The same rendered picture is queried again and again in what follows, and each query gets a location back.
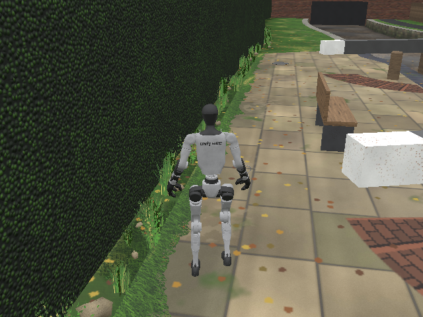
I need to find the robot right forearm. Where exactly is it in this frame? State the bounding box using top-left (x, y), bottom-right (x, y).
top-left (237, 158), bottom-right (249, 180)

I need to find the humanoid robot torso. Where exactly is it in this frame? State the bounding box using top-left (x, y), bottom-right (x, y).
top-left (195, 131), bottom-right (226, 198)

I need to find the robot left hand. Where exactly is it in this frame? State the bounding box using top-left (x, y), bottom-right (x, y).
top-left (167, 181), bottom-right (182, 197)

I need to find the robot left upper arm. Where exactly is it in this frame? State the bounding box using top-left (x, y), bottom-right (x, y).
top-left (178, 133), bottom-right (197, 170)

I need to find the robot left forearm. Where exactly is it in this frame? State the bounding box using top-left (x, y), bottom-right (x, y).
top-left (169, 159), bottom-right (184, 185)

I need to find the left robot shin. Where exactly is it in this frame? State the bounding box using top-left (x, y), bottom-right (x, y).
top-left (191, 222), bottom-right (200, 267)

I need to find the robot right hand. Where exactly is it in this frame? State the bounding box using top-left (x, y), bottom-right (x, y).
top-left (235, 178), bottom-right (250, 190)

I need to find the robot right upper arm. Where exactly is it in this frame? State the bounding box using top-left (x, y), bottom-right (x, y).
top-left (224, 132), bottom-right (243, 168)

